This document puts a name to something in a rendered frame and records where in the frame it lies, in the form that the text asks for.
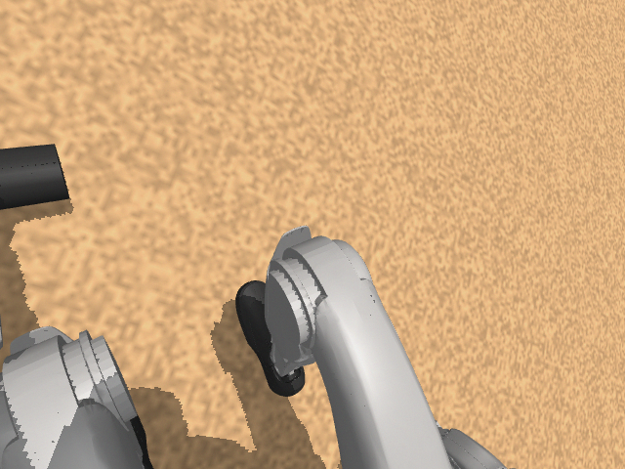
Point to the bottle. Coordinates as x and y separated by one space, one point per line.
31 175

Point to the right robot foot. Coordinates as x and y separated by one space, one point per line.
250 308

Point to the right robot hand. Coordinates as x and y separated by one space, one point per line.
465 453

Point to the left robot foot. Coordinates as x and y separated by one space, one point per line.
141 436

